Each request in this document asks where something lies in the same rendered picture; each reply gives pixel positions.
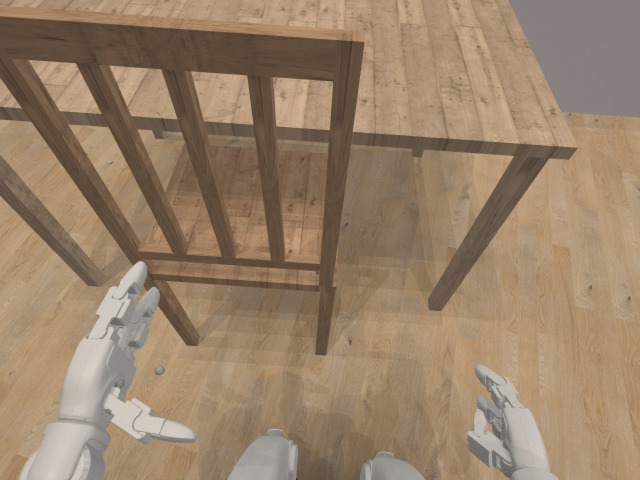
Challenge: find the right robot thigh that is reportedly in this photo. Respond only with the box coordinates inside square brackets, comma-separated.
[360, 457, 425, 480]

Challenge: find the left robot hand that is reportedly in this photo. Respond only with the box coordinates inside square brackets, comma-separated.
[58, 261, 197, 445]

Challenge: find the chair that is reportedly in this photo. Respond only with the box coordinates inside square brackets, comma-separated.
[0, 5, 365, 355]

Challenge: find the left robot forearm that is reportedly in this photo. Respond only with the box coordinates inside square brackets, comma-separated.
[18, 419, 111, 480]

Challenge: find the left robot thigh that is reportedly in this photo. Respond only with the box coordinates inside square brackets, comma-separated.
[227, 436, 298, 480]

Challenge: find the robot thigh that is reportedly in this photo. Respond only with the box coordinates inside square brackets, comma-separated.
[227, 436, 298, 480]
[360, 457, 425, 480]

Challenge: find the table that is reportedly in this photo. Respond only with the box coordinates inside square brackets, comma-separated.
[0, 0, 578, 311]

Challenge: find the right robot hand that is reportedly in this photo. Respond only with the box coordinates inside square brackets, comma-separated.
[468, 364, 551, 479]

